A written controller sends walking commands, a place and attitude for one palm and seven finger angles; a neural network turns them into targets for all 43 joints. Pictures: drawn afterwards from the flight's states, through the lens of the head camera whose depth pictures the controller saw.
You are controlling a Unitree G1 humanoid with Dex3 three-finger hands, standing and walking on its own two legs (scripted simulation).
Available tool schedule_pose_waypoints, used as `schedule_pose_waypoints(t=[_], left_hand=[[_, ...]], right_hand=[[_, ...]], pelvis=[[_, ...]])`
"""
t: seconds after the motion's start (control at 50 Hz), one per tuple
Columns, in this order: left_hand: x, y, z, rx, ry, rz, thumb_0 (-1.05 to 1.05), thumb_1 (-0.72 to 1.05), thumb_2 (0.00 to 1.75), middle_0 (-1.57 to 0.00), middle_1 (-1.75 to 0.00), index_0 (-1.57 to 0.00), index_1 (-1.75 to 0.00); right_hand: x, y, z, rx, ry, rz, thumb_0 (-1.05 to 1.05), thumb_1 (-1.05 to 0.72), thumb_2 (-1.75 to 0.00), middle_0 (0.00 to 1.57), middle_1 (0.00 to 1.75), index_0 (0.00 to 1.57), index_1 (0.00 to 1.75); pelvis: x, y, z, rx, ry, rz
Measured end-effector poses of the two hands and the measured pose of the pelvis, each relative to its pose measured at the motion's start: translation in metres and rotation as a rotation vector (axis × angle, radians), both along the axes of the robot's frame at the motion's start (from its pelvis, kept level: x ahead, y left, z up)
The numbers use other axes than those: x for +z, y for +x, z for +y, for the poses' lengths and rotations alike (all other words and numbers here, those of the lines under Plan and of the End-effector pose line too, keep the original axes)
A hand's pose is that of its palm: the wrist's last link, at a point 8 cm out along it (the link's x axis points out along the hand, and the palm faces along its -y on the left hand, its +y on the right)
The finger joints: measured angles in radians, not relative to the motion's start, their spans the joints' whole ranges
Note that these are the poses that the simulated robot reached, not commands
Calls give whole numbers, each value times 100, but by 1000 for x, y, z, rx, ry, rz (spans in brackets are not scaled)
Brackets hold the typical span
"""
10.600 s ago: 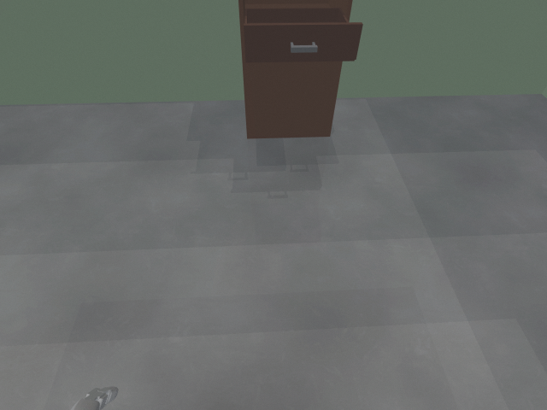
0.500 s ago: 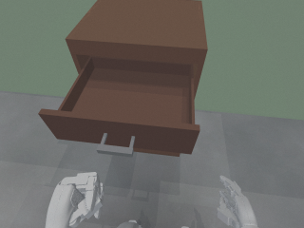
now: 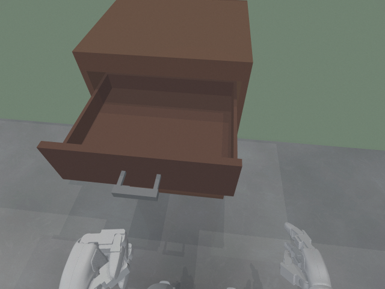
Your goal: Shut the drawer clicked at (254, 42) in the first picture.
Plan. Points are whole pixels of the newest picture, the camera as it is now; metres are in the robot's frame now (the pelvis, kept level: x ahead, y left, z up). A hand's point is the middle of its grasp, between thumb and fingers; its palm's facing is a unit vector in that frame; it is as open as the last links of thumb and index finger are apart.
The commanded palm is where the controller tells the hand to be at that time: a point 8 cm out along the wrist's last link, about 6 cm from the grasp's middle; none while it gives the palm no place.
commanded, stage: bring the fist close to the handle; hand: left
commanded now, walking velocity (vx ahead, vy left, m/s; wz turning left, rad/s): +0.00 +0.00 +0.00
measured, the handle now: (138, 185) +0.35 +0.15 -0.01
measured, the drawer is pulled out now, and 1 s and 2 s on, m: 0.30 0.30 0.27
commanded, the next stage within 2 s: push the drawer shut in 1.34 s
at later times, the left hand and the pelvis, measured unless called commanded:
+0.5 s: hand (136, 243) +0.21 +0.12 +0.03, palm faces -0.08 -1.00 -0.01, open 3.3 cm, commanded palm +0.19 +0.17 +0.03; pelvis +0.00 +0.00 -0.02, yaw +0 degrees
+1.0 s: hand (153, 229) +0.25 +0.10 -0.02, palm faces -0.13 -0.99 -0.02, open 3.3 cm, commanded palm +0.23 +0.16 -0.01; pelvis -0.01 +0.00 -0.05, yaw -1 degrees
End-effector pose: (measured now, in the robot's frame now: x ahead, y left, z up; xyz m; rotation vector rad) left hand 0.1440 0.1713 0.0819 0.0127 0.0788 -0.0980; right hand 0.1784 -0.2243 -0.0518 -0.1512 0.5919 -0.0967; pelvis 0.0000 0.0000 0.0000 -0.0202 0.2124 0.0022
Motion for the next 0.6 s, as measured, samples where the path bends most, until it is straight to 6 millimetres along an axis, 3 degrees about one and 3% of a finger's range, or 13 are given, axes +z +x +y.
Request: schedule_pose_waypoints(t=[0.18, 0.4, 0.6], left_hand=[[-19, 12, 11, 58, 15, -25, 2, 90, 90, -140, -160, -140, -160], [-42, 42, -1, -20, 5, -2, 2, 90, 90, -140, -160, -140, -160], [-58, 49, -2, 13, -3, -20, 2, 90, 90, -140, -160, -139, -160]], right_hand=[[-10, 1, -8, 20, -27, 19, 1, -90, -90, 20, 30, 20, 30], [-30, -16, -16, -20, -36, 91, 1, -90, -90, 20, 30, 20, 30], [-45, -21, -12, -2, -45, 133, 1, -90, -90, 20, 30, 20, 30]], pelvis=[[-8, -4, -8, 4, 0, 29], [-16, -3, -6, -5, 1, 65], [-26, -5, -2, -7, 1, 101]])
